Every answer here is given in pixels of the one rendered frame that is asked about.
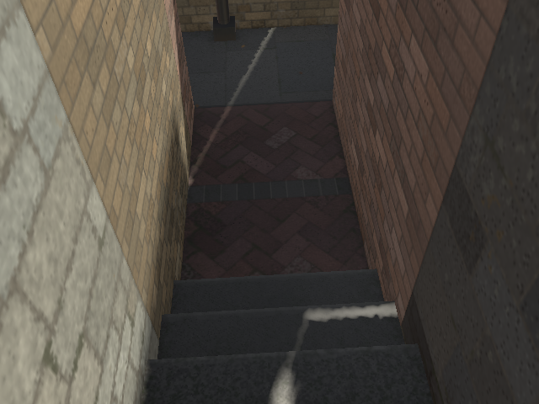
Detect stairs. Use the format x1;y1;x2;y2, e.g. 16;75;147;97
141;268;434;404

